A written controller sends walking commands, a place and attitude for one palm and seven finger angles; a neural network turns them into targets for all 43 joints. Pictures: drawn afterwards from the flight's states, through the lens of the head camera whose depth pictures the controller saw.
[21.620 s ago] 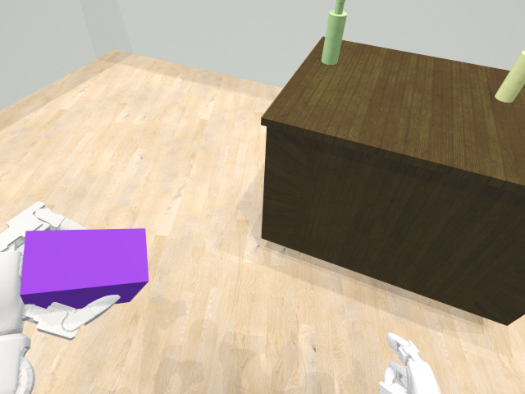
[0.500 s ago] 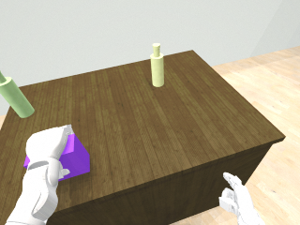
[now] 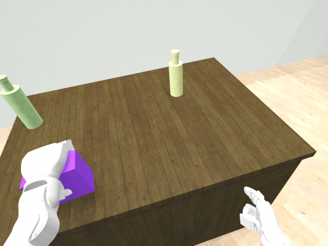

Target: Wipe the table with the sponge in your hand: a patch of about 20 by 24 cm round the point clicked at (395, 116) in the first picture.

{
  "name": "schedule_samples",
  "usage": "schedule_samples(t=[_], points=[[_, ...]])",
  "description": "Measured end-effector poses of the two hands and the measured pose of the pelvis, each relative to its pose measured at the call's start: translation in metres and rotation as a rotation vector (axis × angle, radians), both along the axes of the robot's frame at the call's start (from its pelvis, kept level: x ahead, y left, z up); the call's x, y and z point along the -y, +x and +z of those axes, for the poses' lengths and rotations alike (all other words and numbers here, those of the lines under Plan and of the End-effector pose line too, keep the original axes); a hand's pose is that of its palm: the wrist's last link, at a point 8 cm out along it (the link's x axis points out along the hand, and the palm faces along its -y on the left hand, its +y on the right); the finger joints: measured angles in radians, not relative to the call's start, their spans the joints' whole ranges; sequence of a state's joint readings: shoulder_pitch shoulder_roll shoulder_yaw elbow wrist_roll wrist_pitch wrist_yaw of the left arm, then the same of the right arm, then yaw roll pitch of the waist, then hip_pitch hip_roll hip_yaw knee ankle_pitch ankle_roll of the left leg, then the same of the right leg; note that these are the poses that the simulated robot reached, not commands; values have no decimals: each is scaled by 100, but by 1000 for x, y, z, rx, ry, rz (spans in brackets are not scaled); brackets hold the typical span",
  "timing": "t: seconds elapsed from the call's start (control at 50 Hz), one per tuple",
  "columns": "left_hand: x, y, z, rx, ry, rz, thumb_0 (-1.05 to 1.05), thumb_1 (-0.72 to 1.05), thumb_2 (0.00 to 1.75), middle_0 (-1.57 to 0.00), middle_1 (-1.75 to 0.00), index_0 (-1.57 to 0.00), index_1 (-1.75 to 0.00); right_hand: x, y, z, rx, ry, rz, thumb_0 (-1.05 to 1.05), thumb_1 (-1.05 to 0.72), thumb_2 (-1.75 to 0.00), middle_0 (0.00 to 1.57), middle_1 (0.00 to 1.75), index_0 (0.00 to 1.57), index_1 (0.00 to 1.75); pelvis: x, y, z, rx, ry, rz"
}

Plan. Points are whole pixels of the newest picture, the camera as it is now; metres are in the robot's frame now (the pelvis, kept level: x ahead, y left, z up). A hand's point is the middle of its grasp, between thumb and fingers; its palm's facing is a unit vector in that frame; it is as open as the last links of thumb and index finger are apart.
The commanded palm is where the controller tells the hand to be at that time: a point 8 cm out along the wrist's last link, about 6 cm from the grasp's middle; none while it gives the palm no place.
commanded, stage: move the sponge above the wiping area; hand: left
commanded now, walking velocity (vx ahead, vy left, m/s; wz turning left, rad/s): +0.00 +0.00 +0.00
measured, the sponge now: (64, 182) +0.22 +0.30 +0.04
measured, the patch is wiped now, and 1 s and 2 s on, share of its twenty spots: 0.00 0.00 0.00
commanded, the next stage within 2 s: none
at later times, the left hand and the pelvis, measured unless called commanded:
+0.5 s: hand (64, 177) +0.22 +0.29 +0.08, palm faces +0.00 -0.13 -0.99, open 9.8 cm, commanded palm +0.20 +0.27 +0.15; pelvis -0.01 +0.01 +0.00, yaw +0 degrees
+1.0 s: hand (78, 176) +0.23 +0.26 +0.07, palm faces -0.04 -0.13 -0.99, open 9.8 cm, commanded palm +0.20 +0.26 +0.15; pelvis +0.00 +0.00 +0.00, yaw +0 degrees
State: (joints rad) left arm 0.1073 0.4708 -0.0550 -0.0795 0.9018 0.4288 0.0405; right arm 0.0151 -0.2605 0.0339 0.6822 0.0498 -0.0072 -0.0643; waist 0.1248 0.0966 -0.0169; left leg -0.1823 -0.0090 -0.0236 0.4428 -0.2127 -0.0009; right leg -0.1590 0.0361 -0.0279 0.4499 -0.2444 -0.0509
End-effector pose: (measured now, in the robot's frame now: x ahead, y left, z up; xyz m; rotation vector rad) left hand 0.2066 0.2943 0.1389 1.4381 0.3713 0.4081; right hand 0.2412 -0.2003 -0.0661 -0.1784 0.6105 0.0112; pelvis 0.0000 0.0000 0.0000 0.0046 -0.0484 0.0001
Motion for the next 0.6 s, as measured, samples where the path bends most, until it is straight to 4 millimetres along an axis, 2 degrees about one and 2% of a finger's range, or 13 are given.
schedule_samples(t=[0.18, 0.36, 0.46, 0.54, 0.6], points=[[21, -2, -11, -32, -15, -124, 0, -47, 105, -76, -135, -76, -135, -13, 0, 4, 18, -8, 25, 1, -91, -90, 20, 30, 20, 30, -5, -4, 0, 4, -2, 1], [6, 2, 11, 61, 22, -48, 0, -47, 105, -76, -135, -77, -135, -17, -6, 1, -3, 14, 20, 1, -91, -90, 20, 30, 20, 30, -6, -7, 1, 10, -1, -7], [4, -1, 0, -10, -20, -9, 0, -47, 105, -76, -135, -76, -136, -14, -6, 1, -5, 17, 13, 1, -91, -90, 20, 30, 20, 30, -8, -7, 1, 6, 0, -4], [15, -3, -15, -68, -42, -65, 0, -47, 105, -76, -135, -76, -136, -10, -6, 2, 1, -5, 12, 1, -91, -90, 20, 30, 20, 30, -8, -8, 1, 7, -1, -4], [25, -2, -14, -47, -31, -129, 0, -47, 105, -76, -135, -76, -136, -8, -7, 3, 4, -20, 13, 1, -91, -90, 20, 30, 20, 30, -7, -7, 1, 11, -2, -6]])
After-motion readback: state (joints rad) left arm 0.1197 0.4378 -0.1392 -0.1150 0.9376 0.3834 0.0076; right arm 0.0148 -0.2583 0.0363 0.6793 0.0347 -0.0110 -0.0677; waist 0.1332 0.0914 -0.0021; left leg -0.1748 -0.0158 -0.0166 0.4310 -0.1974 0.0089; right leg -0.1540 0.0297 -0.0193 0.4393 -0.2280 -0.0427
